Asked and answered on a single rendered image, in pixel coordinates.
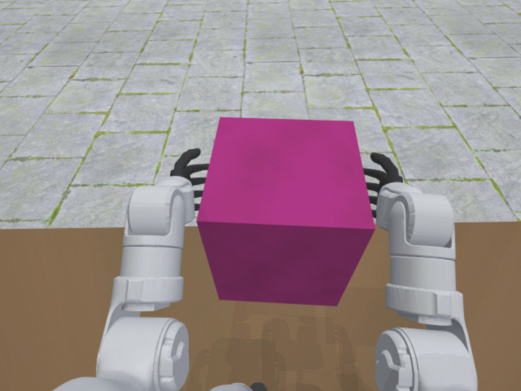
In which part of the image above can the left robot hand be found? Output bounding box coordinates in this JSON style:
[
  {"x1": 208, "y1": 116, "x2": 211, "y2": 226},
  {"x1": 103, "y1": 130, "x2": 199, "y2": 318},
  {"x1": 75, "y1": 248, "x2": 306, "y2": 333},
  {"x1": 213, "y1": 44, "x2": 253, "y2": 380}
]
[{"x1": 170, "y1": 148, "x2": 209, "y2": 211}]

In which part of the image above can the left robot upper arm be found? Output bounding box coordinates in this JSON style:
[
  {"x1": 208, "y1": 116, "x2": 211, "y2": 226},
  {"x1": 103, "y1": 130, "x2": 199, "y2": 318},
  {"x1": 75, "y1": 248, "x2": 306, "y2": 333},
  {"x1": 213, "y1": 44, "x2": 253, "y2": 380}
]
[{"x1": 52, "y1": 317, "x2": 189, "y2": 391}]

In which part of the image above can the right robot hand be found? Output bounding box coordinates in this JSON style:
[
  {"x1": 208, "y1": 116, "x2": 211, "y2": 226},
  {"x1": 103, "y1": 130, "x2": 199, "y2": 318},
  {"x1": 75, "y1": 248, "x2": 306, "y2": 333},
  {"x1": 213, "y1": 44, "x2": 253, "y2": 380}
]
[{"x1": 363, "y1": 152, "x2": 403, "y2": 218}]

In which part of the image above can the right robot upper arm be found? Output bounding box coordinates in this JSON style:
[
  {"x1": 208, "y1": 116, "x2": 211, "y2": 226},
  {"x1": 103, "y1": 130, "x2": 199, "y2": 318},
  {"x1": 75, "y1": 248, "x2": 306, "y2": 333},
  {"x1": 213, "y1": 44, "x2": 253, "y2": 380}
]
[{"x1": 374, "y1": 327, "x2": 477, "y2": 391}]

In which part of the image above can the left robot forearm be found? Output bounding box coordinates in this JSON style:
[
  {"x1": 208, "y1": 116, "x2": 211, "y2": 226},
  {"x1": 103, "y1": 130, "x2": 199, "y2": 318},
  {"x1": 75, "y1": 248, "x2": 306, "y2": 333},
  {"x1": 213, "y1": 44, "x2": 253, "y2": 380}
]
[{"x1": 96, "y1": 176, "x2": 195, "y2": 376}]

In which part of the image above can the right robot forearm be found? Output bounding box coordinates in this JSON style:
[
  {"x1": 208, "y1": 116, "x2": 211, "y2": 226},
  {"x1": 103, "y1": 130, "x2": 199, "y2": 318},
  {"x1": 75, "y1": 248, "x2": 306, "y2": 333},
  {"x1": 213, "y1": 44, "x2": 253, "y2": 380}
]
[{"x1": 376, "y1": 182, "x2": 478, "y2": 390}]

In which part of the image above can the carton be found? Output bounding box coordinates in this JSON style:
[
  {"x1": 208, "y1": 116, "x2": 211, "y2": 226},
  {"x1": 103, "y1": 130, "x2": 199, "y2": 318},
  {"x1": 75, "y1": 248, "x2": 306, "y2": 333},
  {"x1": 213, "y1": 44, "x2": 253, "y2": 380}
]
[{"x1": 196, "y1": 117, "x2": 375, "y2": 306}]

